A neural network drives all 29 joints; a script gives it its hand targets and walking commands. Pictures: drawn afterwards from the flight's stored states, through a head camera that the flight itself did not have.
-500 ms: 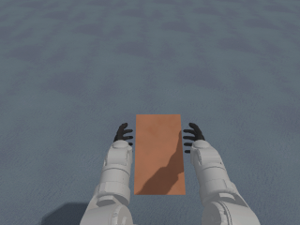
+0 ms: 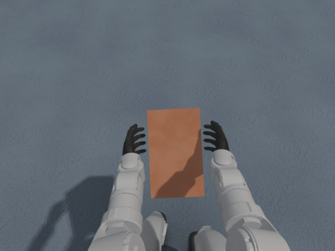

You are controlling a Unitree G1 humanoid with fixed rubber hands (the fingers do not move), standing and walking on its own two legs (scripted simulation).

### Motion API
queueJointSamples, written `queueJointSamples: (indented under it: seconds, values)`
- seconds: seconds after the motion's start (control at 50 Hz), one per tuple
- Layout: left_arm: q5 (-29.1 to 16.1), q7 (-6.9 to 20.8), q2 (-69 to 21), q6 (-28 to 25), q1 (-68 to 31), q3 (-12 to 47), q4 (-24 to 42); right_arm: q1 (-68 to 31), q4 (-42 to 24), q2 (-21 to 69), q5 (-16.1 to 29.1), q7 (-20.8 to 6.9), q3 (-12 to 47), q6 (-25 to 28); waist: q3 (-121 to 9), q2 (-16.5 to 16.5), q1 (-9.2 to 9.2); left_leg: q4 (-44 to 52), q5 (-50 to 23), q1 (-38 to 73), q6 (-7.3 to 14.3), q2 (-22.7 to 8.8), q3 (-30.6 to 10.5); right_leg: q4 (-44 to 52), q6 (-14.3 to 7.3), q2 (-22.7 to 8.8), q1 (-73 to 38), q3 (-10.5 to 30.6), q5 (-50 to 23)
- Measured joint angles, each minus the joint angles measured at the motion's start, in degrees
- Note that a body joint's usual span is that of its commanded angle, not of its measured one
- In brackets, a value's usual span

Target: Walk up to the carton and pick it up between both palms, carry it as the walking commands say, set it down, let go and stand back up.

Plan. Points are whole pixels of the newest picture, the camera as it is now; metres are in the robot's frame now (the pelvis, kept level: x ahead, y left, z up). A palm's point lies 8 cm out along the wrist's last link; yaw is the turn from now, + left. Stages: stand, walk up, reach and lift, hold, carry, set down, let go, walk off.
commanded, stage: set down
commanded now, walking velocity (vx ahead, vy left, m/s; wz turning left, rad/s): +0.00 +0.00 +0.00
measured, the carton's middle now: (175, 150) +0.38 +0.06 -0.17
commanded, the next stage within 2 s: none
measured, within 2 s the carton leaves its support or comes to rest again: neither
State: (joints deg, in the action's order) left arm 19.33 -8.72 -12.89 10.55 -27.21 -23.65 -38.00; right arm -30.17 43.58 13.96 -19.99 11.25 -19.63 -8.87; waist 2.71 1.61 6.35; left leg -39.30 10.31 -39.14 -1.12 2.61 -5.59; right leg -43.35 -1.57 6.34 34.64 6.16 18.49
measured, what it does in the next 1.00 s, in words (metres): lowers itself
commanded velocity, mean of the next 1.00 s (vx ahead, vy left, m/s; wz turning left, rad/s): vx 0.00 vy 0.00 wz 0.00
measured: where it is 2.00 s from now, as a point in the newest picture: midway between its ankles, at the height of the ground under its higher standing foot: outside the picture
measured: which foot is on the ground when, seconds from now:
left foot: down 0.00-1.00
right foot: down 0.00-1.00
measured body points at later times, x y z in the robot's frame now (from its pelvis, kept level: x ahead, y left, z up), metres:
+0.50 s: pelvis -0.02 +0.01 -0.06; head +0.17 +0.04 +0.35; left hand +0.34 +0.17 -0.15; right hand +0.39 -0.06 -0.14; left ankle +0.09 +0.13 -0.71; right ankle +0.03 -0.10 -0.71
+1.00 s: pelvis -0.03 +0.01 -0.13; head +0.20 +0.04 +0.26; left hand +0.37 +0.17 -0.23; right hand +0.42 -0.05 -0.22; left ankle +0.09 +0.13 -0.71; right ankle +0.03 -0.10 -0.71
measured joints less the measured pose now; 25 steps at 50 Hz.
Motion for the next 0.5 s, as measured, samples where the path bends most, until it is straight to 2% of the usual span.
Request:
queueJointSamples:
  seconds: [0.26,0.5]
  values:
    - [-3.8,-4.2,-0.6,-5.7,-1.8,1.7,0.7,-2.4,-0.2,-2.0,3.9,1.4,2.1,5.3,-0.2,0.0,-1.08,-10.2,2.6,-15.5,0.2,1.2,-0.2,-9.9,1.0,0.4,15.2,-0.2,2.9]
    - [-5.0,-6.9,-0.5,-6.1,-4.9,1.5,1.2,-8.0,2.7,-4.1,6.3,1.4,2.7,6.2,-2.0,0.7,-2.1,-20.2,5.6,-27.5,0.2,2.3,-0.7,-19.6,1.6,1.1,26.6,-0.7,6.4]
